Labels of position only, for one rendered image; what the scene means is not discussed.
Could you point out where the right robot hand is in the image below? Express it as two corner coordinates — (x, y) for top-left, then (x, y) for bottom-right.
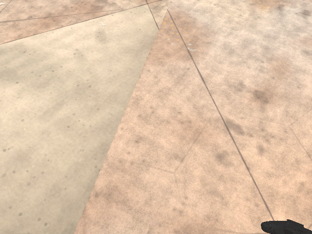
(260, 219), (312, 234)

